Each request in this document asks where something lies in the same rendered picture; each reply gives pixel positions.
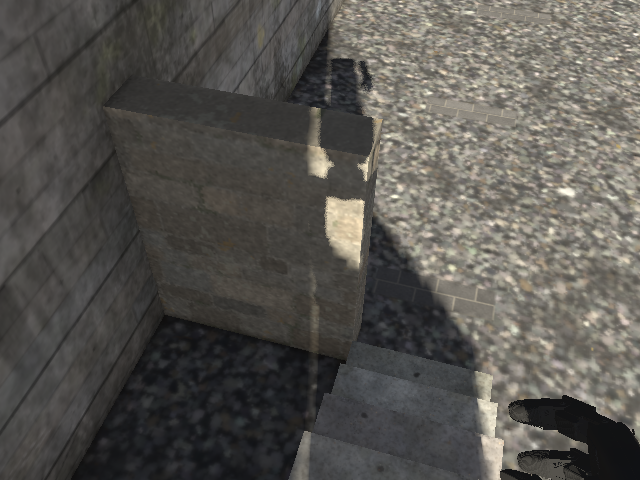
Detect stairs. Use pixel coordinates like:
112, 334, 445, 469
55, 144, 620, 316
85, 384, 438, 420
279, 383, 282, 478
288, 341, 504, 480

